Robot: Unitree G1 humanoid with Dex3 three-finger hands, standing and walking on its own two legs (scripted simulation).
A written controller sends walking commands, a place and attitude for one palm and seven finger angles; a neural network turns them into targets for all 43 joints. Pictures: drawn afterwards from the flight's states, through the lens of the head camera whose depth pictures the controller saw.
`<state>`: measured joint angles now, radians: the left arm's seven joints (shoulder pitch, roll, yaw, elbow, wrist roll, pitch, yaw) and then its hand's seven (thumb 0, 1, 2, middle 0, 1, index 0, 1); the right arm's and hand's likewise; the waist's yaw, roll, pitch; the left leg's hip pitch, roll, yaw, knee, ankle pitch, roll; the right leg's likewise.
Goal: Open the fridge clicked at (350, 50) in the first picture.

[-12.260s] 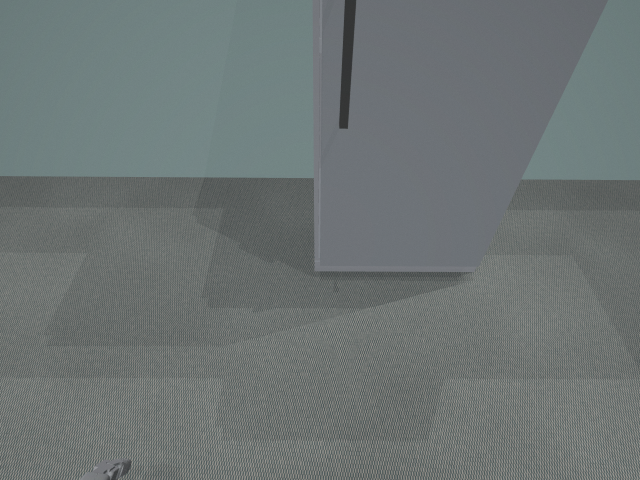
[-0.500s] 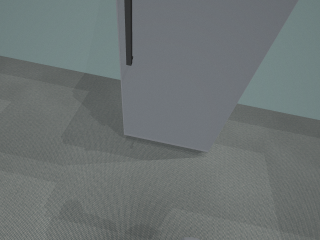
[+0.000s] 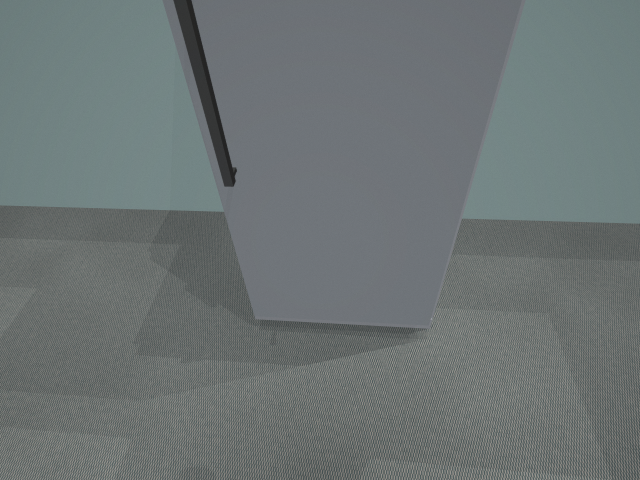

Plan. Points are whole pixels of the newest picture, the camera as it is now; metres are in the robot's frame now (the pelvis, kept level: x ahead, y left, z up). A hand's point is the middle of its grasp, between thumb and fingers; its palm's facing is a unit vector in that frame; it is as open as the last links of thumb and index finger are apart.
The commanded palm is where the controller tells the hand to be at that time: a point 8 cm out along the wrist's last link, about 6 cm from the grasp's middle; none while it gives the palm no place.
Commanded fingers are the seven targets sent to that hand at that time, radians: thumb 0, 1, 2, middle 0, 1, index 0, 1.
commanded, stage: take the last steps up to it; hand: left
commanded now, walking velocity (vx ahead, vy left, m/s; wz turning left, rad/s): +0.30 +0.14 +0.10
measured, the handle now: (212, 100) +0.77 +0.25 +0.13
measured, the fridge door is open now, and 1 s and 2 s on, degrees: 0 0 0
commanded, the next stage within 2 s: come to a stop and stand still in 0.54 s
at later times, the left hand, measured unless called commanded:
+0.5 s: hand (136, 470) +0.19 +0.31 -0.19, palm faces +0.11 -0.97 -0.21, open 7.4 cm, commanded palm none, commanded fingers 0.00 0.90 0.90 -0.20 -0.30 -0.20 -0.30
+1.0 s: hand (182, 374) +0.35 +0.28 -0.19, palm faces +0.06 -0.98 -0.17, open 7.3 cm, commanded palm none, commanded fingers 0.00 0.90 0.90 -0.20 -0.30 -0.20 -0.30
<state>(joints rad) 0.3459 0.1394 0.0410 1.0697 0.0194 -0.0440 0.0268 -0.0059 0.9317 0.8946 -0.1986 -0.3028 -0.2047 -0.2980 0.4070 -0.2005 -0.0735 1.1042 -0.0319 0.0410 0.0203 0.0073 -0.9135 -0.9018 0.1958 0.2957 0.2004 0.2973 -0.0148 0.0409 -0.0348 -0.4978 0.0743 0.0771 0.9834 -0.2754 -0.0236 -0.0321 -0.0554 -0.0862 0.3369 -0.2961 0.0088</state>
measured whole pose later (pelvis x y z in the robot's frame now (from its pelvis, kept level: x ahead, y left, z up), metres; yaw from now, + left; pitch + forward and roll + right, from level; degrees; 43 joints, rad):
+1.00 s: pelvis +0.26 +0.12 -0.02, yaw +3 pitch +0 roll -1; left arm 0.10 0.13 0.04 1.01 0.02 0.00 0.05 -0.01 0.92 0.89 -0.20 -0.30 -0.21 -0.30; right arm 0.29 -0.11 -0.05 1.09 0.00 0.04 -0.03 0.00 -0.91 -0.90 0.20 0.30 0.20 0.30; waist -0.02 0.00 0.10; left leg -0.25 0.03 0.12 0.65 -0.43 -0.02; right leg -0.38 -0.04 -0.14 0.56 -0.17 -0.03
